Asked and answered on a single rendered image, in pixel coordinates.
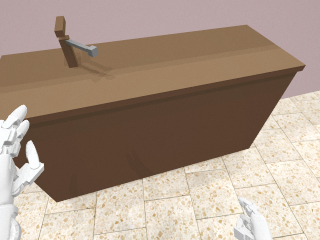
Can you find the left robot forearm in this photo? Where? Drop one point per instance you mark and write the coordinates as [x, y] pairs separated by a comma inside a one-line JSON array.
[[10, 229]]

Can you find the tap lever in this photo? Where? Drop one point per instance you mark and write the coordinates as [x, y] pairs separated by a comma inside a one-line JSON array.
[[92, 50]]

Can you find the robot left hand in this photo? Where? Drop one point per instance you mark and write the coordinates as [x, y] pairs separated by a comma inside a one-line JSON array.
[[12, 132]]

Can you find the counter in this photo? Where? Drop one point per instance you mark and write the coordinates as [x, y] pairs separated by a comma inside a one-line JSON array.
[[142, 106]]

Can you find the robot right hand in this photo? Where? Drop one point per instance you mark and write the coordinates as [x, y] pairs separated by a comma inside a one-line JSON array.
[[256, 227]]

